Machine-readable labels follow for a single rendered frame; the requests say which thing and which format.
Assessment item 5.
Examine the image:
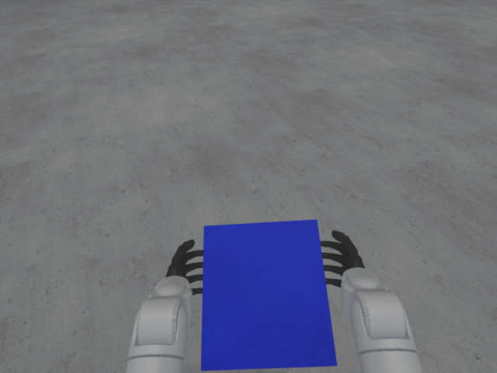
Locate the right robot hand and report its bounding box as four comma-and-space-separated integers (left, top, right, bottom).
320, 230, 365, 287

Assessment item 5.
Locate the right robot forearm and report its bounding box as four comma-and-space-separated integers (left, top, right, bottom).
341, 267, 422, 373

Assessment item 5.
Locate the left robot forearm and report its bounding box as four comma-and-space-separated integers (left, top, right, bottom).
126, 276, 193, 373

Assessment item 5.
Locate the carton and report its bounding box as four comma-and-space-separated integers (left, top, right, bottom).
201, 219, 337, 371

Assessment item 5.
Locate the left robot hand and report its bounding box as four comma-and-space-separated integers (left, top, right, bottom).
166, 239, 203, 295

